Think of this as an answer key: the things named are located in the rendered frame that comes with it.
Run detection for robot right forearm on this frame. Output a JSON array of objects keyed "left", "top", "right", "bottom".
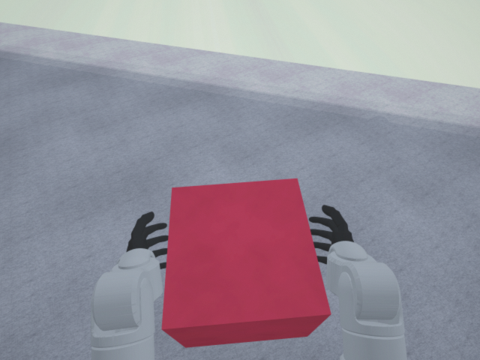
[{"left": 326, "top": 241, "right": 407, "bottom": 360}]

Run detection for robot left forearm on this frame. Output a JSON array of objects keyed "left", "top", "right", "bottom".
[{"left": 91, "top": 248, "right": 163, "bottom": 360}]

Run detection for left robot hand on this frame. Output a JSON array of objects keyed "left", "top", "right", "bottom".
[{"left": 127, "top": 211, "right": 168, "bottom": 269}]

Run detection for right robot hand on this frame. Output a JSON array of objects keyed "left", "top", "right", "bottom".
[{"left": 309, "top": 205, "right": 354, "bottom": 265}]

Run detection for carton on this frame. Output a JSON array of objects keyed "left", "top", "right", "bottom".
[{"left": 162, "top": 178, "right": 331, "bottom": 348}]

